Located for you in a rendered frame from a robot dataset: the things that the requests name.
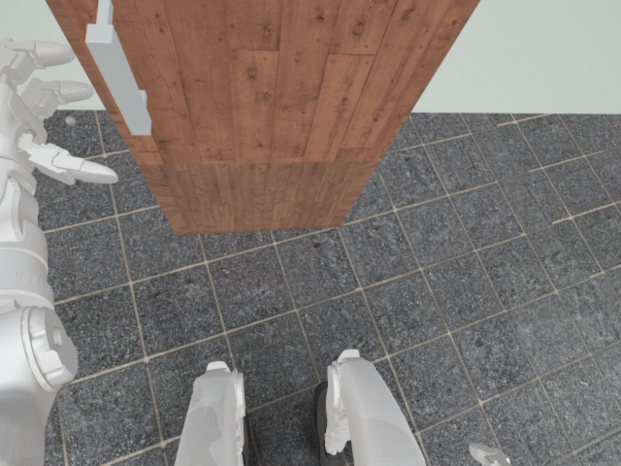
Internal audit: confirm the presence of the cupboard door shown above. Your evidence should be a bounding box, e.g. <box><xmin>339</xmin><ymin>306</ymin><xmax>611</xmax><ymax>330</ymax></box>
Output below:
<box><xmin>59</xmin><ymin>0</ymin><xmax>474</xmax><ymax>165</ymax></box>

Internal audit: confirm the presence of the robot right hand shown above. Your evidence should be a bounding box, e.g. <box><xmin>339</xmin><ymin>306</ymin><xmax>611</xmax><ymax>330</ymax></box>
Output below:
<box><xmin>469</xmin><ymin>443</ymin><xmax>511</xmax><ymax>466</ymax></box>

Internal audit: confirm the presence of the left robot upper arm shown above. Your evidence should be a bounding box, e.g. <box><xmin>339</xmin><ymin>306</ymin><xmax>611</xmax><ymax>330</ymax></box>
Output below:
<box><xmin>0</xmin><ymin>306</ymin><xmax>79</xmax><ymax>466</ymax></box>

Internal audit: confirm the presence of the left robot thigh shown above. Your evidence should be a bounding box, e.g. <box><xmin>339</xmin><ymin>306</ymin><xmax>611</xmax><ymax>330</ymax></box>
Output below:
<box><xmin>174</xmin><ymin>368</ymin><xmax>245</xmax><ymax>466</ymax></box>

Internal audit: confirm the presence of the robot left hand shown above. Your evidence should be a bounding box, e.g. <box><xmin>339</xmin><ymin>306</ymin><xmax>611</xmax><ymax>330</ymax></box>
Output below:
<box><xmin>0</xmin><ymin>36</ymin><xmax>118</xmax><ymax>185</ymax></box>

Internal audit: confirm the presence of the robot left forearm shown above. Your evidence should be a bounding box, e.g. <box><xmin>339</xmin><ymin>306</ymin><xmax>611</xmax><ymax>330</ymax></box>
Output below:
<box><xmin>0</xmin><ymin>156</ymin><xmax>54</xmax><ymax>315</ymax></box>

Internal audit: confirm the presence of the handle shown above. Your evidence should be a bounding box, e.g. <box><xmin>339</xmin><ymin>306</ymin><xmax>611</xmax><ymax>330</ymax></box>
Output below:
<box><xmin>85</xmin><ymin>0</ymin><xmax>151</xmax><ymax>135</ymax></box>

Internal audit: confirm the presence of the right robot shin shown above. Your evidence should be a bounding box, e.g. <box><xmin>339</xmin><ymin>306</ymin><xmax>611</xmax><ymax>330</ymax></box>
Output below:
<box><xmin>324</xmin><ymin>349</ymin><xmax>374</xmax><ymax>453</ymax></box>

